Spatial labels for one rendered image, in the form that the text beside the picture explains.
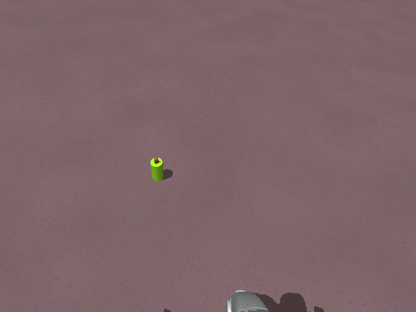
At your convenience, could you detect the bottle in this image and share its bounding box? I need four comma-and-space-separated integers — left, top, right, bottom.
150, 158, 164, 181

